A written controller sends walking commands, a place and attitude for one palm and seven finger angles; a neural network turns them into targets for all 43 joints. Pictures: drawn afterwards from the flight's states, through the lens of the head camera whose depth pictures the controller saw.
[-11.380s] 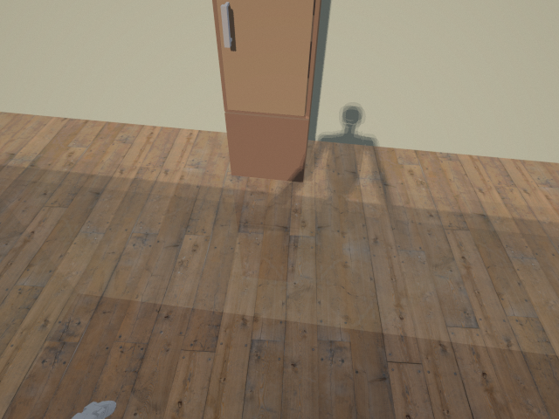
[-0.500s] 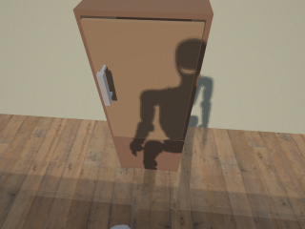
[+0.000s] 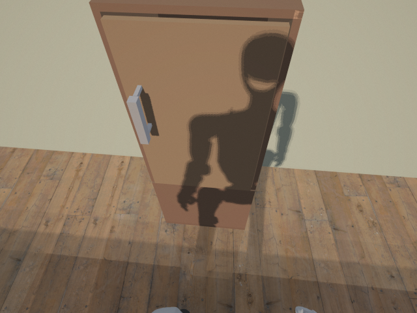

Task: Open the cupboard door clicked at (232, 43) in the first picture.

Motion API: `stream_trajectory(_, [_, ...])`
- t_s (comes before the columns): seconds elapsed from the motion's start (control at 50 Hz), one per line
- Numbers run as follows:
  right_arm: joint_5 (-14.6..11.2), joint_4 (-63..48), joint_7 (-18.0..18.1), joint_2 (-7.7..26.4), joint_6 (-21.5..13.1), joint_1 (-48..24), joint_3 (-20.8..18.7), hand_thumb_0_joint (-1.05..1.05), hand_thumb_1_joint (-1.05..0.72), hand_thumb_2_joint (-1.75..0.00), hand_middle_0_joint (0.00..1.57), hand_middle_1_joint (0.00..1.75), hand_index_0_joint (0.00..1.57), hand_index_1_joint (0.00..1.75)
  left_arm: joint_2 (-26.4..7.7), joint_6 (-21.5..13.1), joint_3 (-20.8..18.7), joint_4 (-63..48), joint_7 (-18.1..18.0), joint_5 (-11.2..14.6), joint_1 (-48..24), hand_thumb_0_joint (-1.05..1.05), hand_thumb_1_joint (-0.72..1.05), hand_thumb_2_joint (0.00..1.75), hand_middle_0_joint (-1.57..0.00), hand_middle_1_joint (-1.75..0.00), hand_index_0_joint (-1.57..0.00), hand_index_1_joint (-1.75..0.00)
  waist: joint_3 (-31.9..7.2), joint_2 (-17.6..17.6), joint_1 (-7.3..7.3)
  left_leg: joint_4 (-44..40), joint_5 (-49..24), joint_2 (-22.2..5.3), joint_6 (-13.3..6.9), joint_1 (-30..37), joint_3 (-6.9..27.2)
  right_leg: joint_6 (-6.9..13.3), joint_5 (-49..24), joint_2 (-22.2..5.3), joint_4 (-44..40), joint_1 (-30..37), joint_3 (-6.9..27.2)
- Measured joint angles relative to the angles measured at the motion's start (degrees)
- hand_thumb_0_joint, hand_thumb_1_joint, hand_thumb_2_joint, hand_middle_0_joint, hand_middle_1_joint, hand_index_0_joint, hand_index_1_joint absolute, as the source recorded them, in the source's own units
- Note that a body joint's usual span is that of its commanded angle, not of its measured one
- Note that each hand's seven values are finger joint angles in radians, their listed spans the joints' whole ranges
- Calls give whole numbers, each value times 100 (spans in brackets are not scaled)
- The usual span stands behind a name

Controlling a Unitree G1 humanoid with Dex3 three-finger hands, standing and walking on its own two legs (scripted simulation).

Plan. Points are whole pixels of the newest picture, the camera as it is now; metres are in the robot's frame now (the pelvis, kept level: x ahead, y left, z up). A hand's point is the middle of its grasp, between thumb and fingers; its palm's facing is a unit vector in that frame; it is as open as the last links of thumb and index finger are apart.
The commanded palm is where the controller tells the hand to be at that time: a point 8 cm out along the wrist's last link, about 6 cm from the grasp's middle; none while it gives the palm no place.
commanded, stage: come to a stop and stand still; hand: left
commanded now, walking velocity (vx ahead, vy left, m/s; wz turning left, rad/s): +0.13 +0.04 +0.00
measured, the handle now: (142, 115) +0.54 +0.22 +0.04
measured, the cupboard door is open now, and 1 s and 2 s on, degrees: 0 0 0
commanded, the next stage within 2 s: look again from close up in 1.16 s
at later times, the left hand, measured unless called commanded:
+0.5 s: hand out of the picture -0.03 +0.19 -0.16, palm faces +0.13 -0.96 -0.24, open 7.4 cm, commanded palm none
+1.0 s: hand out of the picture -0.13 +0.23 -0.18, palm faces +0.11 -0.98 -0.16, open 7.4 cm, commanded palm none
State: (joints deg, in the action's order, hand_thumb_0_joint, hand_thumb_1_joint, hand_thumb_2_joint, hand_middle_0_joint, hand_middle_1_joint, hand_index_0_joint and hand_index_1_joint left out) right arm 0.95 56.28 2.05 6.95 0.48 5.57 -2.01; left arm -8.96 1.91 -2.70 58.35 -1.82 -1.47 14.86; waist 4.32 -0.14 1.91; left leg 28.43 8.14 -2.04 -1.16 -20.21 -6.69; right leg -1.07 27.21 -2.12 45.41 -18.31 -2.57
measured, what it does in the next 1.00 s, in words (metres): walks backwards: right foot, then left foot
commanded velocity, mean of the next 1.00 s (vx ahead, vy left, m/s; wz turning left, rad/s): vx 0.04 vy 0.06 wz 0.00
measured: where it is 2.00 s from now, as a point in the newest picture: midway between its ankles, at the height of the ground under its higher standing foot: outside the picture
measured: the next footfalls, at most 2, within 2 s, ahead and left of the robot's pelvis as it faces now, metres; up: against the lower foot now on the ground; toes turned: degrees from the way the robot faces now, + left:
right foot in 0.04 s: +0.01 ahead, -0.11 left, +0.00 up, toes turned -1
left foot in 0.56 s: +0.03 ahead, +0.12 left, +0.00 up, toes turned +7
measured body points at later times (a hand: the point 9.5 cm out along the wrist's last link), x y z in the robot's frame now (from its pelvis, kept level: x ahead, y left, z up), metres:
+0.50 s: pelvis -0.05 -0.01 +0.00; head -0.06 -0.01 +0.45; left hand -0.04 +0.24 -0.14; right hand +0.04 -0.25 -0.13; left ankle -0.01 +0.11 -0.71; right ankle -0.03 -0.11 -0.73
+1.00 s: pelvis -0.08 +0.07 +0.01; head -0.10 +0.09 +0.46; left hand -0.13 +0.28 -0.16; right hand -0.04 -0.16 -0.14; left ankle -0.01 +0.11 -0.73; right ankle -0.03 -0.11 -0.73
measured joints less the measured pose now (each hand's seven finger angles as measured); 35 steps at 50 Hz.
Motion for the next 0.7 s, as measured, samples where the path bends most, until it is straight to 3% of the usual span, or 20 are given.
stream_trajectory(0.04, [-8,-18,-44,76,58,96,-5,-1,-92,-90,20,30,21,30,-97,-63,61,-139,14,-37,39,0,91,90,-20,-30,-20,-30,-48,-2,-2,190,29,-11,92,-138,12,4,-485,-40,-838,332,-27])
stream_trajectory(0.1, [32,-130,-142,333,140,309,-93,0,-91,-90,20,30,21,30,-151,-123,114,-335,44,-109,110,0,91,90,-20,-30,-20,-30,-78,-225,-26,925,860,-30,86,-429,403,300,-554,149,-844,330,-200])
stream_trajectory(0.16, [49,-145,-206,597,204,560,-189,0,-91,-90,20,30,20,30,-202,-240,111,-407,24,-71,237,0,91,89,-20,-30,-20,-30,-250,-325,-87,1814,1087,89,4,-524,701,412,-658,258,-1002,478,-334])
stream_trajectory(0.26, [62,-181,-225,838,273,871,-279,0,-91,-90,20,30,20,30,-273,-300,55,-474,-42,-55,336,0,91,89,-20,-30,-20,-30,-465,-228,-189,2450,1096,104,99,-373,649,473,-816,285,-1318,720,-431])
stream_trajectory(0.44, [3,-222,-257,627,365,824,-185,0,-91,-90,19,30,20,30,-233,-201,111,-519,-21,-59,318,0,91,89,-20,-30,-20,-30,-297,48,-45,1839,1255,94,224,-156,533,366,-1070,58,-1504,783,-450])
stream_trajectory(0.54, [-19,-237,-288,370,214,821,-68,0,-91,-90,19,30,20,30,-258,-49,99,-387,3,-50,392,0,91,89,-20,-30,-20,-30,-347,64,-10,686,873,69,166,340,454,173,-1109,-9,-1413,675,-479])
stream_trajectory(0.58, [-5,-196,-270,249,134,841,-19,0,-91,-90,19,30,20,30,-286,18,80,-310,-1,-27,393,0,91,89,-20,-30,-20,-30,-359,112,-16,476,484,111,12,388,417,83,-1051,-64,-1246,573,-462])
stream_trajectory(0.7, [14,-100,-161,192,107,921,10,-1,-94,-90,20,30,20,30,-204,27,95,-132,12,-40,496,0,91,89,-20,-30,-20,-30,-418,181,-13,230,390,261,-295,404,199,23,-1117,-149,-1534,552,-198])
